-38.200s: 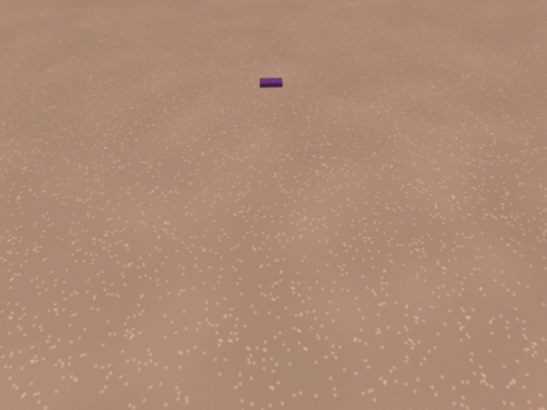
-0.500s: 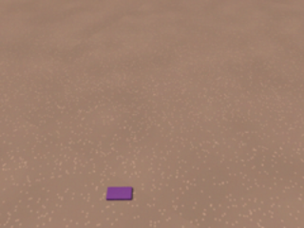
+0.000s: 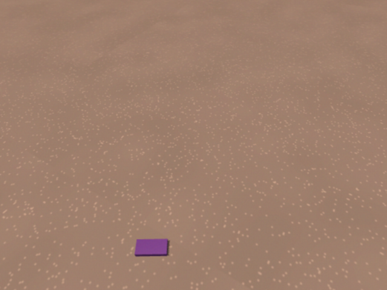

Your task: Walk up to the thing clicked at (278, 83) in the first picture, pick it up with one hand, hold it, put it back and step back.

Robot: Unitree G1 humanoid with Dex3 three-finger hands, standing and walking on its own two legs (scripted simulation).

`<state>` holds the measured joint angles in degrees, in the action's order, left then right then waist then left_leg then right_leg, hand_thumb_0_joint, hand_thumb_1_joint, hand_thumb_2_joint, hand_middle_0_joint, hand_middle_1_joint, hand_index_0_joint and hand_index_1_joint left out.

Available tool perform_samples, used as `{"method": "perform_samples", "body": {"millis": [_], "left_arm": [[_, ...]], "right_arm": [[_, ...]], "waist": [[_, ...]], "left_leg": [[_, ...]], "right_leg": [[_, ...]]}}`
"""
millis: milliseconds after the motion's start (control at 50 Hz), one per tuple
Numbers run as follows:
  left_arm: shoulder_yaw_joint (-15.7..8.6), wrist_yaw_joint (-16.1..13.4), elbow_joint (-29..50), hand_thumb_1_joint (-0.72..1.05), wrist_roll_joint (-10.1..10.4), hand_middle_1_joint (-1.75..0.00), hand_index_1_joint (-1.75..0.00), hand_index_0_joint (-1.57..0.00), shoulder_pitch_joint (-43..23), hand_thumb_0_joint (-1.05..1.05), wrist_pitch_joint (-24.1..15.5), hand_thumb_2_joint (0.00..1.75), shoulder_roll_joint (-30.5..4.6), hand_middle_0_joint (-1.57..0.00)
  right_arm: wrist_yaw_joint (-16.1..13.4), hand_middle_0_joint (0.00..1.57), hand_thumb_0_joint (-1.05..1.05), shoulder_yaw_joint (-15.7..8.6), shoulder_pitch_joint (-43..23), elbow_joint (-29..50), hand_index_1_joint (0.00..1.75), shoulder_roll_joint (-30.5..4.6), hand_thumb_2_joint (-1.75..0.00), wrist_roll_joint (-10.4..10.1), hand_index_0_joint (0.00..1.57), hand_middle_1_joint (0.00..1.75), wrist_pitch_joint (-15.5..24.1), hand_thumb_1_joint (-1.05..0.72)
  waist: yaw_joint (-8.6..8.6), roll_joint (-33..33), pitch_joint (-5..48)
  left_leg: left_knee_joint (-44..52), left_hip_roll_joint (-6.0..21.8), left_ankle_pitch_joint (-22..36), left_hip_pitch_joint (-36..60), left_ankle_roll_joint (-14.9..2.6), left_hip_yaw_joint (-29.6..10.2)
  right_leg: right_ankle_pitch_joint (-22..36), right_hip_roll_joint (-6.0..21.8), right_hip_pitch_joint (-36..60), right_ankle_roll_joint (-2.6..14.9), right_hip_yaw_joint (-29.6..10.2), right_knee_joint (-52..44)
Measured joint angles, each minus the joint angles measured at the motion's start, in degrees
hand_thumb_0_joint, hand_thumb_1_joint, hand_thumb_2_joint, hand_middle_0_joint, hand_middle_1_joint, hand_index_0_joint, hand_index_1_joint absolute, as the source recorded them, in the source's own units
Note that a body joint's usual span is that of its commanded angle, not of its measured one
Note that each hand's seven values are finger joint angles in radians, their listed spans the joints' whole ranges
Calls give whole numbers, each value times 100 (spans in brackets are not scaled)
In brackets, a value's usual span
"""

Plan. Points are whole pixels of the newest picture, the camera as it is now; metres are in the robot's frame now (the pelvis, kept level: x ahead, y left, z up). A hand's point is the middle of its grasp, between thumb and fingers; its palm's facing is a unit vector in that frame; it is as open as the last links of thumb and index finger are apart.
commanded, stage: stand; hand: left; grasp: from above
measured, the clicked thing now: (151, 247) +0.45 +0.24 -0.77
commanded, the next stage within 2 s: step back in 0.08 s
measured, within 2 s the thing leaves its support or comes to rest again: neither
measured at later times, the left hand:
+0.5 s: hand out of the picture +0.02 +0.25 -0.16, palm faces -0.05 -0.90 -0.43, open 7.4 cm
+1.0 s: hand out of the picture -0.10 +0.30 -0.18, palm faces +0.01 -0.93 -0.37, open 7.4 cm
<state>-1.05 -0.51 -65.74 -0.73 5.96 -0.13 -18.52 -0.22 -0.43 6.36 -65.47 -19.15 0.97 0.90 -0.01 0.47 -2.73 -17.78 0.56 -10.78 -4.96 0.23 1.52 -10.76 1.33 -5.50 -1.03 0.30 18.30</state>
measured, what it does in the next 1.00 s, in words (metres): walks backwards: left foot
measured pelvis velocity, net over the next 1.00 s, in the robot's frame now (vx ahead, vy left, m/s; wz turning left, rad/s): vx -0.19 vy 0.03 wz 0.00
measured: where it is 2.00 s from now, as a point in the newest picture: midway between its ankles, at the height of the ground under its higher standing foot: outside the picture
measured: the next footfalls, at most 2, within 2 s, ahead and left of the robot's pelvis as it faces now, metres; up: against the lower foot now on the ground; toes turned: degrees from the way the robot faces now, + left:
left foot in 0.72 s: -0.14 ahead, +0.12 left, +0.00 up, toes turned +0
right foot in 1.14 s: -0.20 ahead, -0.09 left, +0.00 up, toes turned +0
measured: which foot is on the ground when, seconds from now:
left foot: down 0.00-0.38, up 0.40-0.70, down 0.72-1.00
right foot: down 0.00-0.74, up 0.76-1.00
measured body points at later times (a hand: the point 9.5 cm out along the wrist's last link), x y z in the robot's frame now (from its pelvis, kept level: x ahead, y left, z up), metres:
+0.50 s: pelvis -0.07 -0.02 -0.02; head -0.01 -0.04 +0.42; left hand +0.02 +0.30 -0.13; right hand +0.04 -0.35 -0.15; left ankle -0.09 +0.12 -0.68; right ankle -0.01 -0.13 -0.75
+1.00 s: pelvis -0.19 +0.03 -0.01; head -0.12 +0.06 +0.43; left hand -0.10 +0.35 -0.15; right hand -0.10 -0.29 -0.12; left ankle -0.18 +0.12 -0.75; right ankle -0.23 -0.12 -0.67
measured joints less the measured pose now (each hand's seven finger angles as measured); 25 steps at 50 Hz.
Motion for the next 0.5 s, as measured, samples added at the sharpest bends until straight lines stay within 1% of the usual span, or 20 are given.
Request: {"method": "perform_samples", "body": {"millis": [100,140,200,300,360,380,400,440,460,500], "left_arm": [[-3,11,50,91,30,-30,-30,-20,39,1,6,90,-20,-20],[-38,2,204,91,86,-30,-30,-20,18,1,34,90,-72,-20],[-86,-31,455,91,117,-30,-30,-20,-67,1,76,90,-210,-20],[-129,-44,801,91,71,-30,-30,-20,-152,0,169,90,-440,-20],[-163,-27,955,91,28,-30,-30,-20,-101,0,196,90,-483,-20],[-172,-19,997,91,16,-30,-30,-20,-64,0,194,90,-463,-20],[-177,-6,1041,91,-2,-30,-30,-20,-30,0,187,90,-433,-20],[-167,5,1139,91,-73,-30,-30,-20,30,0,176,90,-370,-20],[-160,1,1184,91,-98,-30,-30,-20,54,0,182,90,-332,-20],[-149,-16,1247,91,-133,-30,-30,-20,48,0,216,90,-253,-20]], "right_arm": [[21,21,0,-11,-3,23,30,-13,-90,-19,21,30,-31,-90],[46,21,0,-51,-84,132,30,-43,-90,-68,21,30,-97,-90],[64,21,0,-117,-234,335,30,-96,-90,-115,21,30,-165,-90],[82,21,0,-234,-407,669,30,-220,-90,-119,21,30,-295,-90],[77,21,0,-302,-447,845,30,-326,-90,-112,21,30,-383,-90],[75,21,0,-323,-452,888,30,-374,-90,-118,21,30,-414,-90],[64,21,0,-344,-459,923,30,-415,-90,-121,21,30,-449,-90],[36,20,0,-373,-472,996,30,-452,-90,-97,21,30,-515,-90],[36,20,0,-379,-464,1033,30,-467,-90,-102,20,30,-525,-90],[47,20,0,-384,-392,1104,30,-497,-90,-155,20,30,-504,-90]], "waist": [[-8,-6,0],[-28,-26,-109],[-48,-100,-354],[-55,-184,-652],[-61,-101,-747],[-72,-21,-756],[-76,28,-767],[12,-6,-799],[60,-19,-808],[88,23,-809]], "left_leg": [[-75,23,-27,-66,6,4],[-294,24,-88,-245,-2,7],[-586,8,-137,-514,-16,26],[-1154,25,-261,-969,1,68],[-1679,105,-449,-1242,20,29],[-1895,148,-533,-1350,-41,-20],[-2261,81,-791,-1498,-92,-160],[-3385,-327,-1649,-1817,-120,-504],[-3908,-507,-1840,-1945,-117,-619],[-4666,-721,-1853,-2100,-97,-795]], "right_leg": [[-3,-22,-53,13,-4,39],[-76,-20,-246,23,-12,285],[-189,-2,-584,49,-39,710],[-385,-16,-1143,135,-94,1453],[-541,-89,-1381,190,-61,1905],[-573,-133,-1424,224,-13,2003],[-590,-142,-1462,261,17,2074],[-532,-79,-1542,296,-76,2111],[-452,-53,-1565,295,-133,2045],[-241,-26,-1579,275,-147,1800]]}}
